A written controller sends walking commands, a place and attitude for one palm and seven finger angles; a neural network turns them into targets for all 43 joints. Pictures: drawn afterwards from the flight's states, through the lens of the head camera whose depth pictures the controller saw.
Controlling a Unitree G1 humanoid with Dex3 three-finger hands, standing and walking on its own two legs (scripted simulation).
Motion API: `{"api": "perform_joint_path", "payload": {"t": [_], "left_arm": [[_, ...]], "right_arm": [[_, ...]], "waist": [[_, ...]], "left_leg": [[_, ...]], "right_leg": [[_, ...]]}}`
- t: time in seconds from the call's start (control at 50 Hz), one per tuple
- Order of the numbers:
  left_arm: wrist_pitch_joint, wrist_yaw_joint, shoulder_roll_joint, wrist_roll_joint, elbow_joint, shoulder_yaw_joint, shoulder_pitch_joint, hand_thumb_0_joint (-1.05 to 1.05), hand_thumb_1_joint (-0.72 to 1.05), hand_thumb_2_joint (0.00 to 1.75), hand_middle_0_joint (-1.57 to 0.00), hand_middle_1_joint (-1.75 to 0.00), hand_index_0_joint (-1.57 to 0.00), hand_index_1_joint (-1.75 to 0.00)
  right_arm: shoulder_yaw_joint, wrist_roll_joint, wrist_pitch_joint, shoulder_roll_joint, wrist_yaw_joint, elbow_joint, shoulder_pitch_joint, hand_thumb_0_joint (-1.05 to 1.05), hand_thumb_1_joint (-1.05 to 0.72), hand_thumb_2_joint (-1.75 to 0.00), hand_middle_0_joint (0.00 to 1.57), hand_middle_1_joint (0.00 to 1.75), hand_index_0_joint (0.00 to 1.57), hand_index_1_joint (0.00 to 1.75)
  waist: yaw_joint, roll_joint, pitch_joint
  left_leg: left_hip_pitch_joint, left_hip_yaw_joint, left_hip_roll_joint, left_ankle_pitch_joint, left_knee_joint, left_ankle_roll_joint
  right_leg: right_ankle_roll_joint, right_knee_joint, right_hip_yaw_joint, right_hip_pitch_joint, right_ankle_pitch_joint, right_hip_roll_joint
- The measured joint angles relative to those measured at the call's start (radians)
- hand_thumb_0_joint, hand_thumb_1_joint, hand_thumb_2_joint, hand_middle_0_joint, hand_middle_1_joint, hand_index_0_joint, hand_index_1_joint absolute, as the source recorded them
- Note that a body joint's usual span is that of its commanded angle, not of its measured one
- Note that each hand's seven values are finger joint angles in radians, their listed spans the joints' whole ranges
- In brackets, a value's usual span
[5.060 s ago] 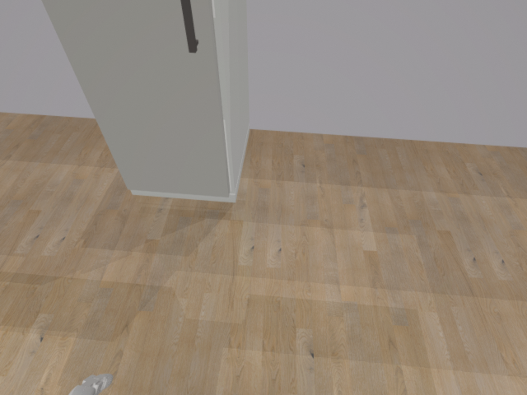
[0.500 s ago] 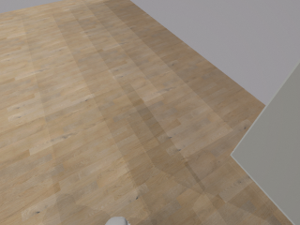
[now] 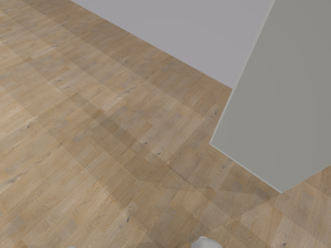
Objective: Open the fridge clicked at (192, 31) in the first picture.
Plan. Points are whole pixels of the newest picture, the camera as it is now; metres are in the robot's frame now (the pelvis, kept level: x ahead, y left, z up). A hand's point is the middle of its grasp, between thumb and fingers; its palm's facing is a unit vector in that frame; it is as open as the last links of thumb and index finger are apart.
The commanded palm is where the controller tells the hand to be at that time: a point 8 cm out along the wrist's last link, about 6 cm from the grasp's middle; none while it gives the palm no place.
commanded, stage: turn to face it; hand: right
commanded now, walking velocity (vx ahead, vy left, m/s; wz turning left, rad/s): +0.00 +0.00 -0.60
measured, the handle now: out of the picture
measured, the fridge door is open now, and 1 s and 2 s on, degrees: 0 0 0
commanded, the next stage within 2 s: take the last steps up to it in 1.02 s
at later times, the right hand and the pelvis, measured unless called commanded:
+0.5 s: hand out of the picture +0.08 -0.23 -0.15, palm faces +0.29 +0.91 -0.31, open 7.4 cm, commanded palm none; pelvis +0.03 +0.00 -0.01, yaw -18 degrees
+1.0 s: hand out of the picture -0.08 -0.24 -0.18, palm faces +0.55 +0.81 -0.22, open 7.4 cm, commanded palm none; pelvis +0.01 -0.04 +0.00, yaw -31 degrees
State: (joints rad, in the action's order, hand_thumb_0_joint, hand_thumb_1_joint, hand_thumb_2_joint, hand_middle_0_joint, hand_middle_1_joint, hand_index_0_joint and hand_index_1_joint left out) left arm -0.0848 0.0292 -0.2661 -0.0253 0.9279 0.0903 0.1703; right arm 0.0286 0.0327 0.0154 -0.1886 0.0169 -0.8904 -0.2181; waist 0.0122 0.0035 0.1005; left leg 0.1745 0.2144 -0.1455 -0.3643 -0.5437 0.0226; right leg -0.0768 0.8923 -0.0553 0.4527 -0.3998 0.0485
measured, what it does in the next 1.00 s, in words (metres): steps on the spot, turning right: right foot, then left foot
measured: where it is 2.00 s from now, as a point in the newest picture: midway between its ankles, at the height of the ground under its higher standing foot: outside the picture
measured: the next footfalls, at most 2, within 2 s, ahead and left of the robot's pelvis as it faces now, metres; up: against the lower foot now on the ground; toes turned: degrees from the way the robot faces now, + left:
right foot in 0.10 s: +0.04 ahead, -0.14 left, +0.00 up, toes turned -10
left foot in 0.46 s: +0.12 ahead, +0.10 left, +0.00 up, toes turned -12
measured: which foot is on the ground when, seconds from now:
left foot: down 0.00-0.10, up 0.12-0.44, down 0.46-0.86, up 0.88-1.00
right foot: up 0.00-0.08, down 0.10-0.46, up 0.48-0.82, down 0.84-1.00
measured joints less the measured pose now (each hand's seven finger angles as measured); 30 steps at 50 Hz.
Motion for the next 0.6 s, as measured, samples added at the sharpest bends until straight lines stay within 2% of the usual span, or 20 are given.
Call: {"api": "perform_joint_path", "payload": {"t": [0.04,0.08,0.1,0.12,0.16,0.22,0.34,0.4,0.44,0.46,0.52,0.56,0.6], "left_arm": [[0.004,0.001,0.001,0.002,-0.006,-0.008,-0.023,0.01,0.91,0.90,-0.20,-0.30,-0.19,-0.30],[0.017,0.002,0.001,0.002,-0.022,-0.015,-0.040,0.01,0.91,0.90,-0.20,-0.30,-0.19,-0.30],[0.029,0.002,0.001,-0.001,-0.030,-0.017,-0.049,0.01,0.91,0.90,-0.20,-0.30,-0.20,-0.30],[0.040,0.001,0.006,0.001,-0.037,-0.018,-0.062,0.01,0.91,0.90,-0.20,-0.30,-0.20,-0.30],[0.060,-0.005,0.014,0.007,-0.047,-0.025,-0.074,0.01,0.91,0.90,-0.20,-0.30,-0.20,-0.30],[0.066,-0.018,0.022,0.003,-0.054,-0.030,-0.069,0.01,0.91,0.90,-0.20,-0.30,-0.20,-0.30],[0.053,-0.017,0.026,-0.002,-0.044,-0.034,-0.054,0.01,0.91,0.90,-0.21,-0.30,-0.20,-0.30],[0.045,-0.015,0.028,-0.004,-0.040,-0.029,-0.045,0.01,0.91,0.90,-0.21,-0.30,-0.20,-0.30],[0.038,-0.014,0.026,-0.002,-0.039,-0.023,-0.037,0.01,0.91,0.90,-0.21,-0.30,-0.20,-0.30],[0.036,-0.012,0.025,0.002,-0.041,-0.020,-0.029,0.01,0.91,0.90,-0.21,-0.30,-0.20,-0.30],[0.022,-0.013,0.008,0.003,-0.034,-0.003,-0.023,0.01,0.91,0.90,-0.21,-0.30,-0.20,-0.30],[0.013,-0.008,0.000,0.001,-0.024,0.003,-0.018,0.01,0.91,0.90,-0.21,-0.30,-0.20,-0.30],[0.010,-0.002,-0.003,-0.001,-0.016,0.003,-0.015,0.01,0.91,0.90,-0.20,-0.30,-0.20,-0.30]], "right_arm": [[0.004,0.001,0.004,-0.012,-0.002,-0.004,-0.013,0.00,-0.90,-0.90,0.21,0.30,0.21,0.30],[0.012,-0.003,0.008,-0.031,-0.005,-0.011,-0.032,0.00,-0.90,-0.90,0.21,0.30,0.21,0.30],[0.018,-0.008,0.013,-0.043,-0.007,-0.015,-0.041,0.00,-0.90,-0.90,0.21,0.30,0.21,0.30],[0.023,-0.011,0.022,-0.057,-0.008,-0.022,-0.039,0.00,-0.90,-0.90,0.21,0.30,0.21,0.30],[0.033,-0.014,0.046,-0.078,-0.002,-0.036,-0.032,0.00,-0.90,-0.90,0.20,0.30,0.21,0.30],[0.045,-0.015,0.055,-0.093,-0.003,-0.040,-0.012,0.01,-0.91,-0.90,0.20,0.30,0.20,0.29],[0.043,-0.015,0.042,-0.087,-0.011,0.010,0.039,0.01,-0.91,-0.90,0.20,0.30,0.20,0.29],[0.035,-0.017,0.031,-0.073,-0.011,0.033,0.057,0.01,-0.91,-0.90,0.20,0.30,0.20,0.29],[0.027,-0.018,0.018,-0.063,-0.012,0.049,0.059,0.00,-0.91,-0.90,0.20,0.30,0.20,0.29],[0.022,-0.016,0.007,-0.061,-0.012,0.060,0.053,0.00,-0.91,-0.90,0.20,0.30,0.20,0.29],[0.003,-0.007,-0.010,-0.031,-0.007,0.066,0.050,0.00,-0.91,-0.90,0.20,0.30,0.20,0.30],[-0.004,-0.006,-0.009,-0.014,-0.004,0.066,0.038,0.00,-0.90,-0.90,0.20,0.30,0.20,0.30],[-0.009,-0.005,-0.006,-0.003,0.000,0.058,0.027,0.00,-0.90,-0.90,0.20,0.30,0.21,0.30]], "waist": [[-0.014,0.013,0.010],[-0.023,0.027,0.010],[-0.026,0.036,0.010],[-0.030,0.050,0.018],[-0.035,0.054,0.023],[-0.029,0.039,0.013],[-0.021,0.007,-0.003],[-0.011,-0.011,-0.012],[-0.007,-0.024,-0.020],[-0.007,-0.024,-0.029],[-0.001,-0.054,-0.027],[-0.001,-0.058,-0.027],[0.002,-0.056,-0.025]], "left_leg": [[0.007,0.024,-0.018,-0.023,-0.033,0.012],[0.025,0.045,-0.042,-0.059,-0.094,0.029],[0.057,0.041,-0.058,-0.076,-0.164,0.037],[0.102,0.002,-0.063,-0.130,-0.269,0.048],[0.190,-0.080,-0.027,-0.203,-0.461,0.060],[0.272,-0.132,0.013,-0.160,-0.575,0.070],[0.289,-0.178,0.049,-0.079,-0.422,0.076],[0.242,-0.181,0.073,-0.059,-0.285,0.073],[0.184,-0.170,0.091,0.011,-0.149,0.069],[0.148,-0.164,0.091,0.067,-0.066,0.058],[0.139,-0.119,0.078,0.051,-0.092,-0.011],[0.112,-0.094,0.062,0.043,-0.073,-0.023],[0.084,-0.069,0.050,0.053,-0.042,-0.022]], "right_leg": [[0.011,-0.105,-0.021,-0.053,0.003,-0.001],[0.027,-0.247,-0.045,-0.121,0.081,-0.012],[0.054,-0.283,-0.048,-0.136,0.138,-0.020],[0.076,-0.261,-0.047,-0.126,0.123,-0.030],[0.098,-0.239,-0.032,-0.122,0.074,-0.032],[0.094,-0.284,0.008,-0.143,0.081,-0.034],[0.090,-0.354,0.082,-0.173,0.125,-0.053],[0.078,-0.345,0.118,-0.170,0.121,-0.064],[0.066,-0.314,0.142,-0.157,0.106,-0.072],[0.058,-0.283,0.151,-0.143,0.090,-0.082],[0.047,-0.008,0.147,-0.047,-0.080,-0.097],[0.037,0.177,0.115,0.009,-0.076,-0.093],[0.024,0.269,0.086,0.038,-0.038,-0.074]]}}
